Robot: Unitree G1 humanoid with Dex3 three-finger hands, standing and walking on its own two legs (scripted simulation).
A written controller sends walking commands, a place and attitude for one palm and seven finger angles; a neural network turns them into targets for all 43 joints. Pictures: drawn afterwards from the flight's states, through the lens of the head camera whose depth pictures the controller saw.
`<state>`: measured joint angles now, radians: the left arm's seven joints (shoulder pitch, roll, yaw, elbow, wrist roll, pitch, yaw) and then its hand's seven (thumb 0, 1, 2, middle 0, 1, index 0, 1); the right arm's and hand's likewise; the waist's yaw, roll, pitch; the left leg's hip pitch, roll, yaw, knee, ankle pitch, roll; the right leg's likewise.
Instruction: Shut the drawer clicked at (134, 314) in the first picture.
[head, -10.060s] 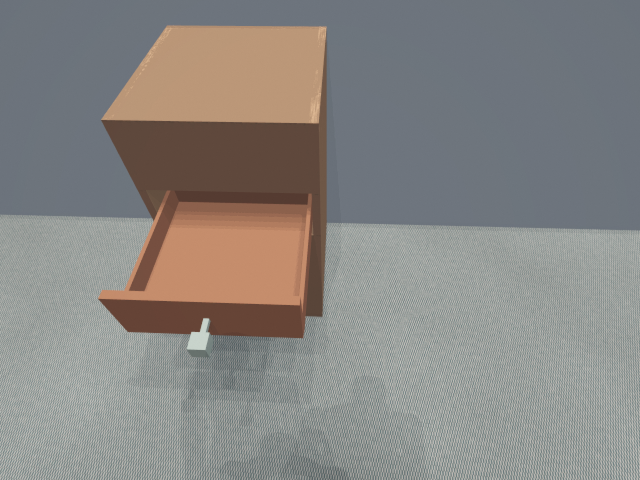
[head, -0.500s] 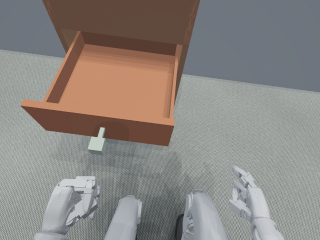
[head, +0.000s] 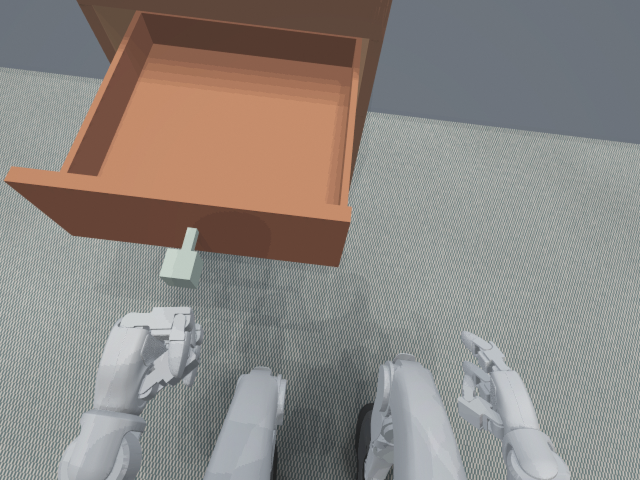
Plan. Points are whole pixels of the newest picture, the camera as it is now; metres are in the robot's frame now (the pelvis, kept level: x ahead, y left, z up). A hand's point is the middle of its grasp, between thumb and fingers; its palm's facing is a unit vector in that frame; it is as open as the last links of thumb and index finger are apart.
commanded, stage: bring the fist close to the handle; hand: left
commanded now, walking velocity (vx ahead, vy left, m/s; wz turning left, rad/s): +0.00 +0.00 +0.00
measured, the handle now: (186, 255) +0.38 +0.19 -0.02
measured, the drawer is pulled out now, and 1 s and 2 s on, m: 0.30 0.30 0.19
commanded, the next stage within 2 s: push the drawer shut in 0.68 s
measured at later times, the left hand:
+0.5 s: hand (207, 340) +0.27 +0.15 -0.01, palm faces -0.11 -0.99 -0.03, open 3.3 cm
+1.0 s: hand (212, 318) +0.30 +0.15 -0.02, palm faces -0.10 -0.99 -0.04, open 3.3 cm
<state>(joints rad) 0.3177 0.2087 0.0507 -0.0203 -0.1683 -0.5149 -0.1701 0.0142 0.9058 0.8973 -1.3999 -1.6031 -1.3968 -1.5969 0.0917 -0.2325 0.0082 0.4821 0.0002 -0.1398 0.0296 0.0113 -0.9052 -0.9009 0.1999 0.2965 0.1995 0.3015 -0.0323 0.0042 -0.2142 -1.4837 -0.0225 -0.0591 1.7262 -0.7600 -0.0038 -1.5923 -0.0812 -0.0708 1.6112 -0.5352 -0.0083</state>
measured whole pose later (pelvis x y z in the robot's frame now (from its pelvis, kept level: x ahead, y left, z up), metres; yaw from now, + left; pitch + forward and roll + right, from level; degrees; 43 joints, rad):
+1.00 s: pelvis -0.01 +0.01 -0.02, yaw +0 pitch +32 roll -3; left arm 0.05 0.22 0.04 0.14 -0.13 -0.46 -0.11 0.01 0.90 0.90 -1.40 -1.60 -1.40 -1.60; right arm 0.08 -0.26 0.03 0.49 0.00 -0.08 0.03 0.01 -0.91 -0.90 0.20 0.30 0.20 0.30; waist -0.05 0.01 -0.21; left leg -1.59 -0.04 -0.05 1.79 -0.75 0.01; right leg -1.69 -0.09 -0.06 1.66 -0.53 0.00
